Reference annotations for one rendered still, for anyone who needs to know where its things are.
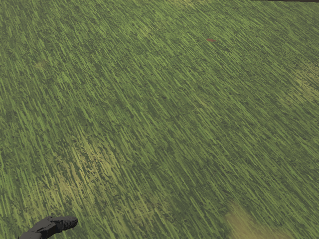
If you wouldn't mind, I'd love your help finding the left robot hand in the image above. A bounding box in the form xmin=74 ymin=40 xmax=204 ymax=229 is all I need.
xmin=18 ymin=216 xmax=78 ymax=239

